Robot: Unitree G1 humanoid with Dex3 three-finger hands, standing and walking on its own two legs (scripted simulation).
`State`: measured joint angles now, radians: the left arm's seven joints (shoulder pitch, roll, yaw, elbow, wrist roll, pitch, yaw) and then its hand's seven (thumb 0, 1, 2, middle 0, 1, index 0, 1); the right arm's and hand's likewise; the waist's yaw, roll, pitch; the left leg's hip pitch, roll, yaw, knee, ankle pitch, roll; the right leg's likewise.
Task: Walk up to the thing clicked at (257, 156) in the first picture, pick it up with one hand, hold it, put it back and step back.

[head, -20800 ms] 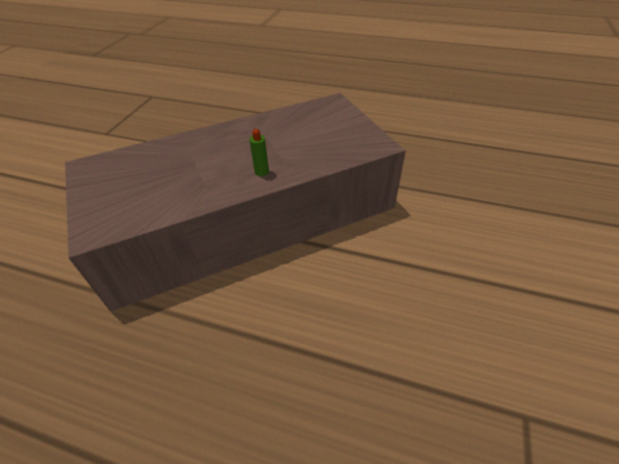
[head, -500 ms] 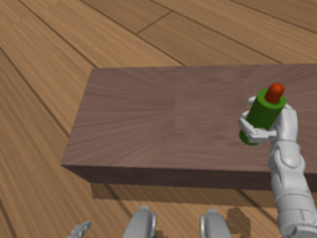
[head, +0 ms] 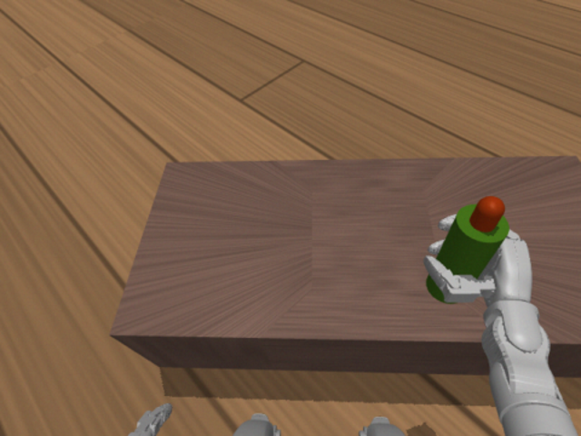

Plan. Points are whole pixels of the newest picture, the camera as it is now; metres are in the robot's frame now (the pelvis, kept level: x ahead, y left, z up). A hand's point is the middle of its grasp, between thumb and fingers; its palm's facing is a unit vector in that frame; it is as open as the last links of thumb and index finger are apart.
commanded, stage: lift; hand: right
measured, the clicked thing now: (466, 250) +0.37 -0.18 +0.06
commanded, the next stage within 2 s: hold in 0.46 s
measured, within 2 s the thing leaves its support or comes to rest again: neither
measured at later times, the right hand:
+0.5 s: hand (463, 264) +0.34 -0.17 +0.06, palm faces +0.12 +0.99 -0.01, open 8.0 cm
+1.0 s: hand (470, 266) +0.34 -0.17 +0.07, palm faces +0.14 +0.99 +0.00, open 8.0 cm
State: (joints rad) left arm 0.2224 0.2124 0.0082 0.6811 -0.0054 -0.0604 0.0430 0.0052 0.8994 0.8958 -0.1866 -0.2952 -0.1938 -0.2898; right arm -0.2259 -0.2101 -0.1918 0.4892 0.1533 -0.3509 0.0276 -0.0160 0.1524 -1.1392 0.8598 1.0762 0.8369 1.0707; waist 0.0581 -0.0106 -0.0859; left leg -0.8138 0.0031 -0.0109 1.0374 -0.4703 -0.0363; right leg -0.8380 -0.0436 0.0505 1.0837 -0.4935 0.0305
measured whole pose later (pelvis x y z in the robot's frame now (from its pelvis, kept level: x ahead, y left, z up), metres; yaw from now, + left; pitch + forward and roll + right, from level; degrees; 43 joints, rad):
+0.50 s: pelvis +0.00 +0.00 +0.02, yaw +0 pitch +10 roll +2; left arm 0.22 0.21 0.01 0.68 -0.01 -0.06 0.05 0.01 0.91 0.89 -0.19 -0.30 -0.20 -0.29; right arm -0.14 -0.19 -0.16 0.44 0.16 -0.35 0.03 -0.02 0.15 -1.14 0.86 1.08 0.84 1.07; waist 0.04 -0.01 -0.06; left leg -0.66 0.00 -0.02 0.92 -0.43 -0.04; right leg -0.68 -0.05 0.03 0.96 -0.45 0.03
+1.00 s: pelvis +0.01 +0.00 +0.03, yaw +0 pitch +8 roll +1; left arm 0.22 0.20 0.00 0.69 -0.01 -0.06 0.05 0.01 0.89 0.91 -0.20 -0.31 -0.21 -0.31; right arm -0.09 -0.18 -0.14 0.39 0.16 -0.33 0.01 -0.02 0.15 -1.14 0.86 1.08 0.84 1.07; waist 0.03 -0.01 -0.05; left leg -0.58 0.01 -0.02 0.86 -0.41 -0.04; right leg -0.60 -0.04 0.03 0.90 -0.44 0.03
